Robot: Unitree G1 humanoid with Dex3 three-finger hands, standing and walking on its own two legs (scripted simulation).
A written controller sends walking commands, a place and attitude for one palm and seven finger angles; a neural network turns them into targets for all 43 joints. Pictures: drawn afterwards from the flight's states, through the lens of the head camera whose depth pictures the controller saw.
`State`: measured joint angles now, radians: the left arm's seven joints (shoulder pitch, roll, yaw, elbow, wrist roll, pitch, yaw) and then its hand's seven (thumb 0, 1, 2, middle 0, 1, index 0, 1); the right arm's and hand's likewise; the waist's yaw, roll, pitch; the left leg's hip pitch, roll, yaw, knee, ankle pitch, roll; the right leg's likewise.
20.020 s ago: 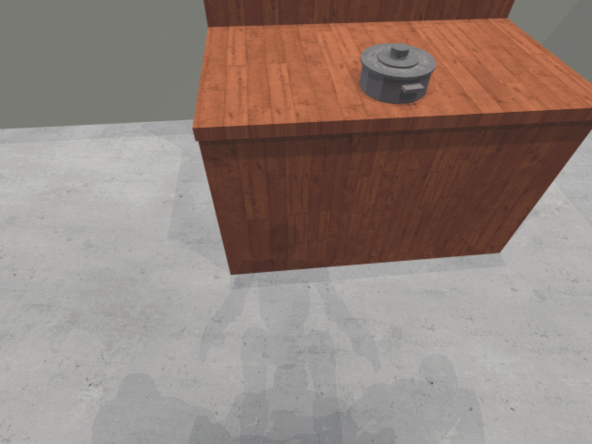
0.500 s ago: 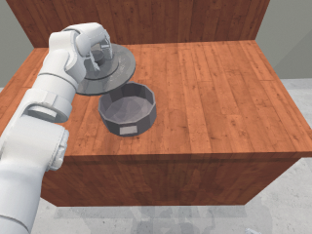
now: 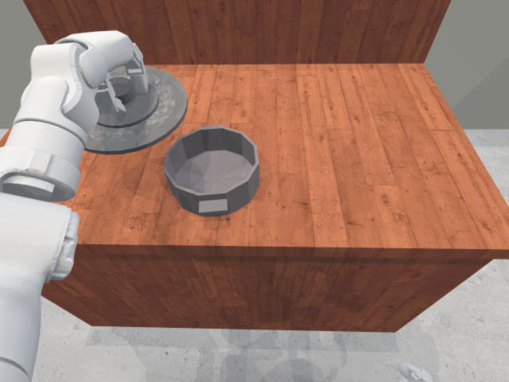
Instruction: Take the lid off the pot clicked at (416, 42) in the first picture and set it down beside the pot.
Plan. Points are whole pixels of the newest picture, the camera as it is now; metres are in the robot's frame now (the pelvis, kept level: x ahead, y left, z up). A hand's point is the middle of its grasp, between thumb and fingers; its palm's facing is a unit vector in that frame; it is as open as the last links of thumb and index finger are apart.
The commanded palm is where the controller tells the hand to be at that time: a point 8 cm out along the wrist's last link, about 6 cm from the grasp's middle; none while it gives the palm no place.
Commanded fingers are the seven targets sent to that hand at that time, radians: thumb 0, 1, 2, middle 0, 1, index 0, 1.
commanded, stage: move the lid sideways beside the pot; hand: left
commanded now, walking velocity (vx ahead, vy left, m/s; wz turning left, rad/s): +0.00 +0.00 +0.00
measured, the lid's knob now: (118, 91) +0.51 +0.20 +0.19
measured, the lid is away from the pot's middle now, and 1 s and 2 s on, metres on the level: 0.12 0.25 0.23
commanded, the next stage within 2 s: lower the lid onto the table in 1.06 s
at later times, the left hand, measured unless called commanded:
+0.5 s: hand (67, 99) +0.47 +0.26 +0.21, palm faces -0.32 -0.06 -0.95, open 7.4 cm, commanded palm +0.48 +0.26 +0.28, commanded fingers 0.00 0.68 0.98 -0.78 -1.03 -0.83 -1.03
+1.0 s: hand (27, 104) +0.46 +0.32 +0.21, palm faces -0.33 -0.06 -0.94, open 7.4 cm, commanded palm +0.48 +0.31 +0.28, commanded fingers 0.00 0.68 0.98 -0.78 -1.03 -0.83 -1.03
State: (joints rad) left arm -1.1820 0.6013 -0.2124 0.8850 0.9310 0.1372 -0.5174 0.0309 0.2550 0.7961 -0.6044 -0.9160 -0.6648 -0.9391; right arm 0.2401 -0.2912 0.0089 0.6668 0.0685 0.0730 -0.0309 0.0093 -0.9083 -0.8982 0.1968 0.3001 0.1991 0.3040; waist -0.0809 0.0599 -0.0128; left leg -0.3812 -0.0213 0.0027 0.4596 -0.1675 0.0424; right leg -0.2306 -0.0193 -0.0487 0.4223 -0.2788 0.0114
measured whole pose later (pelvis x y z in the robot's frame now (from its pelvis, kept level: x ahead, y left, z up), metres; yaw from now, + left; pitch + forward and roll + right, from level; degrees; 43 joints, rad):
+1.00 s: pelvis +0.00 +0.02 +0.00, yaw +0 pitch +7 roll -2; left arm -1.20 0.83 -0.12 0.98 0.96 -0.02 -0.57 0.03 0.26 0.79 -0.60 -0.92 -0.66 -0.94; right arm 0.28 -0.30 0.01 0.69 0.08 0.13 -0.05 0.01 -0.91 -0.90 0.20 0.30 0.20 0.30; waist -0.09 0.04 0.00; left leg -0.45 -0.03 0.00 0.50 -0.18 0.07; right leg -0.27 -0.02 -0.05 0.40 -0.25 0.03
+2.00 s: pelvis +0.01 +0.02 -0.01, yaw -1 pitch +11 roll -3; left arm -1.13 0.82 -0.09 1.02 0.96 -0.10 -0.51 0.03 0.26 0.79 -0.60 -0.92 -0.66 -0.94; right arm 0.30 -0.30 0.01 0.69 0.07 0.14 -0.06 0.01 -0.91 -0.90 0.20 0.30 0.20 0.30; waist -0.11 0.03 -0.02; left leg -0.52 -0.01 0.01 0.55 -0.21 0.07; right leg -0.33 -0.01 -0.04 0.43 -0.28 0.03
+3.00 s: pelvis +0.00 +0.03 -0.01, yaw -3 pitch +13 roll -4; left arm -1.03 0.81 -0.04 1.09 0.98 -0.16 -0.42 0.03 0.27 0.79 -0.59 -0.92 -0.65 -0.94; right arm 0.33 -0.29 0.01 0.70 0.08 0.15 -0.08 0.01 -0.91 -0.90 0.20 0.30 0.20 0.30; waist -0.13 0.04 -0.05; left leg -0.61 0.00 0.02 0.64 -0.25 0.07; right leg -0.43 0.00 -0.02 0.51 -0.30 0.03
